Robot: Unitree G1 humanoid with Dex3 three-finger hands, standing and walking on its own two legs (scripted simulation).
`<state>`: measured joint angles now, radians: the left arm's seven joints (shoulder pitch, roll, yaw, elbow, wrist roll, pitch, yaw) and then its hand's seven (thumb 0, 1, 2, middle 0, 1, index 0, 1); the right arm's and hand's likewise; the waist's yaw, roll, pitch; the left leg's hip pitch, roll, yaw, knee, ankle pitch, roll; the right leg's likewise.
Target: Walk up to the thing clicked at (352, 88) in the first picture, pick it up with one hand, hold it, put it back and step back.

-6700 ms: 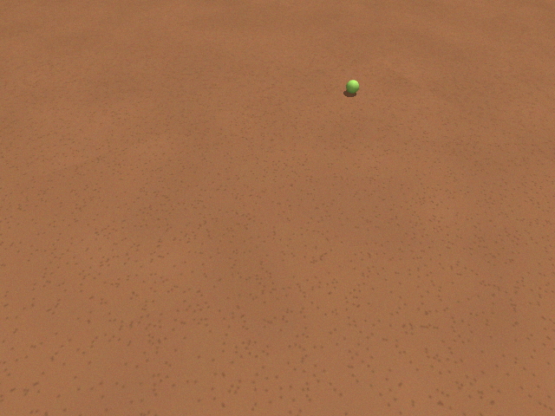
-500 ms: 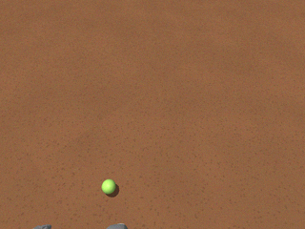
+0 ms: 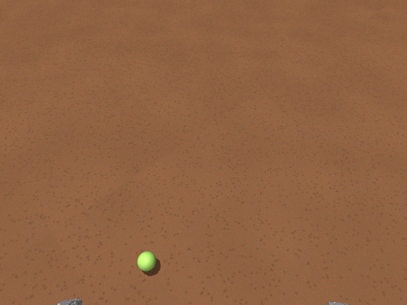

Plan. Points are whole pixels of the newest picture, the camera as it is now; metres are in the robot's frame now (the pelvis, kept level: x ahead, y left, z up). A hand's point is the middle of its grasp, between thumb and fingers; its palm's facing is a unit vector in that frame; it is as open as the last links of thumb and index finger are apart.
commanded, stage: walk up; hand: left
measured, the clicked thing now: (146, 261) +0.42 +0.26 -0.74
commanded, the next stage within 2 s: stand in 0.54 s
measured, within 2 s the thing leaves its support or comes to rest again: neither
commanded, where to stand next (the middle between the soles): +0.05 +0.00 m, yaw +1 degrees
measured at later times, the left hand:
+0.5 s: hand out of the picture +0.08 +0.26 -0.16, palm faces -0.01 -0.95 -0.32, open 7.3 cm
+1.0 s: hand out of the picture +0.10 +0.26 -0.15, palm faces -0.01 -0.94 -0.34, open 7.3 cm
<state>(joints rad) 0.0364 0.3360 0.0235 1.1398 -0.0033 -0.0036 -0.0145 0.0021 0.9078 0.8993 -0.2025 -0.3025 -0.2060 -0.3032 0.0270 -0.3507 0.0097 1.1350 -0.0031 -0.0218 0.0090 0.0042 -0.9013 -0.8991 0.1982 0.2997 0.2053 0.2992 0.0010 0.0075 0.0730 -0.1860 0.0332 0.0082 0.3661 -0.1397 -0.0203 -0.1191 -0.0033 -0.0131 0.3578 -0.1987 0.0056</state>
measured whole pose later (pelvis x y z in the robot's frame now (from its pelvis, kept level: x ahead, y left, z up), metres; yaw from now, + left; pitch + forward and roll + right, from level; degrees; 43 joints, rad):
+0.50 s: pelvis +0.00 +0.01 +0.00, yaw +0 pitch -2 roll +0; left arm 0.09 0.34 0.02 1.16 0.00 0.00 -0.01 0.00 0.91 0.90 -0.20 -0.30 -0.20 -0.30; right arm 0.07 -0.34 0.00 1.15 -0.01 -0.02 0.01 0.01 -0.90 -0.90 0.20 0.30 0.21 0.30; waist -0.01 0.00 0.07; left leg -0.18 0.01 0.01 0.33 -0.13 0.00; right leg -0.11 -0.03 -0.01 0.32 -0.18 0.02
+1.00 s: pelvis +0.03 +0.01 +0.00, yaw +1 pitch -1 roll +0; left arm 0.10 0.34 0.01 1.14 0.01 -0.02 0.00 0.00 0.91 0.90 -0.20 -0.30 -0.21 -0.30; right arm 0.06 -0.35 0.00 1.15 -0.01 -0.01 0.01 0.00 -0.90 -0.90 0.20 0.30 0.21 0.30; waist -0.01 0.00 0.06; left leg -0.14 0.01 0.01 0.31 -0.15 -0.01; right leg -0.07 -0.03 -0.02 0.31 -0.21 0.02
